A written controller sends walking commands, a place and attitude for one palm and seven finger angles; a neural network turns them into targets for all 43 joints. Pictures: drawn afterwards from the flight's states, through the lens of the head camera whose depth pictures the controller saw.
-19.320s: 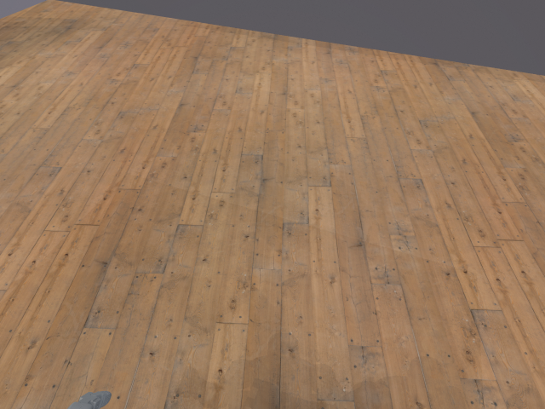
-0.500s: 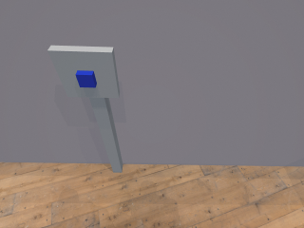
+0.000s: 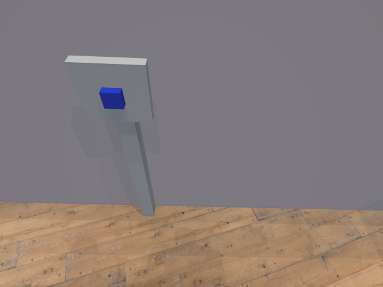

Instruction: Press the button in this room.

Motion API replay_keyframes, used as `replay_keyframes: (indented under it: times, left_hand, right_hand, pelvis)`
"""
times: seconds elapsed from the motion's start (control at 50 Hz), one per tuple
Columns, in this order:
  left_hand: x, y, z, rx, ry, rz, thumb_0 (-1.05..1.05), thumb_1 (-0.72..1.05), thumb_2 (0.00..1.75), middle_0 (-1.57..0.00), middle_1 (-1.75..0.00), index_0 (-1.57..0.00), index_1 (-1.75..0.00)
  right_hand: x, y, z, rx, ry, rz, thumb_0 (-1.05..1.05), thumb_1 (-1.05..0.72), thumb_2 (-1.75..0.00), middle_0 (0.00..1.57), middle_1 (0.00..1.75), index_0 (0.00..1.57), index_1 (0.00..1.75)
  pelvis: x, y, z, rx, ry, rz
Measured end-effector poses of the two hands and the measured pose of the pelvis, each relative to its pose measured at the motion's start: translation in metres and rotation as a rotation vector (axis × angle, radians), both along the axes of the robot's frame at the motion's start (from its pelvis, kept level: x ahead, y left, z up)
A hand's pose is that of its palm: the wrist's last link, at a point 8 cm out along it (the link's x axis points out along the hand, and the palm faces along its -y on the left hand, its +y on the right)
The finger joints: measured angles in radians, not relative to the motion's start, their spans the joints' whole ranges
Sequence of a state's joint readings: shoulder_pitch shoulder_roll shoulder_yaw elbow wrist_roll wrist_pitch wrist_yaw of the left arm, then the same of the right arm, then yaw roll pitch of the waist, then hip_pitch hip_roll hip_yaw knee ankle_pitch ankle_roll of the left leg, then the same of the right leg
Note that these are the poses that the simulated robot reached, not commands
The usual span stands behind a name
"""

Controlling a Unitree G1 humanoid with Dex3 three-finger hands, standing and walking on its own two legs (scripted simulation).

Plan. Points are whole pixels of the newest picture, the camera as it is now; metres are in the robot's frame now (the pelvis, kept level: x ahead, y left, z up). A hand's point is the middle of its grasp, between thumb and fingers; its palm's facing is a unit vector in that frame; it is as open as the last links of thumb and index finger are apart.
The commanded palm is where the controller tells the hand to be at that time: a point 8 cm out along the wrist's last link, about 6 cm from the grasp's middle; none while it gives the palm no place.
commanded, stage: look again from close up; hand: left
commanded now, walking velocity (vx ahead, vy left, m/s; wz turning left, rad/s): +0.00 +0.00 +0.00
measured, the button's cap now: (113, 97) +0.53 +0.25 +0.08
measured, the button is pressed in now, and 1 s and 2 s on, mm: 0 0 0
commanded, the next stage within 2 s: shuffle to correct the standing spot in 0.02 s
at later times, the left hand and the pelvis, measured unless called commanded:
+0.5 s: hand out of the picture -0.01 +0.18 -0.20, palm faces +0.07 -0.99 -0.12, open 7.3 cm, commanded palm none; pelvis +0.04 +0.03 -0.01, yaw +1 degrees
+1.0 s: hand out of the picture +0.13 +0.22 -0.19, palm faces +0.10 -0.98 -0.17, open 7.3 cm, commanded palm none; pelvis +0.07 +0.04 -0.01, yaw +3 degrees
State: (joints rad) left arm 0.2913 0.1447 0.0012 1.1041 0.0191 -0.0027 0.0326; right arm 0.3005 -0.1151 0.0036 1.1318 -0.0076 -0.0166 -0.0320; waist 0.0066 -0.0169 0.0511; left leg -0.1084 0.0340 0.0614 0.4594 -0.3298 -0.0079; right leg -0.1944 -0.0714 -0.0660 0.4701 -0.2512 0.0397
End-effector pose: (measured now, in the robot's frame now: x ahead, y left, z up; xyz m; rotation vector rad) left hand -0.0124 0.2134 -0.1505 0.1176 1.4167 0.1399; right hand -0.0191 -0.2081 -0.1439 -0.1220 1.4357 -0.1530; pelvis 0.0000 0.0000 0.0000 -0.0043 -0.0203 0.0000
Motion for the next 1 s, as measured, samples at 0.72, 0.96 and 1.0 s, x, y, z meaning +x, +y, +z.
replay_keyframes:
  times: [0.72, 0.96, 1.0]
  left_hand:
    - [0.123, 0.050, -0.001, 0.077, -0.117, 0.030, 0.02, 0.94, 0.90, -0.20, -0.30, -0.20, -0.30]
    - [0.137, 0.056, -0.011, 0.016, -0.174, 0.030, 0.00, 0.92, 0.90, -0.20, -0.30, -0.20, -0.30]
    - [0.133, 0.059, -0.008, 0.014, -0.170, 0.044, 0.00, 0.93, 0.90, -0.20, -0.30, -0.20, -0.30]
  right_hand:
    - [0.032, 0.030, -0.006, 0.011, 0.169, -0.019, 0.00, -0.91, -0.90, 0.20, 0.30, 0.20, 0.30]
    - [0.129, 0.024, 0.000, -0.069, -0.125, 0.042, 0.00, -0.92, -0.90, 0.19, 0.30, 0.20, 0.30]
    - [0.135, 0.027, 0.006, -0.077, -0.145, 0.064, 0.00, -0.93, -0.90, 0.19, 0.30, 0.20, 0.30]
  pelvis:
    - [0.079, 0.020, -0.011, 0.002, 0.015, 0.068]
    - [0.067, 0.042, -0.013, -0.001, 0.005, 0.058]
    - [0.067, 0.044, -0.009, 0.000, 0.009, 0.060]
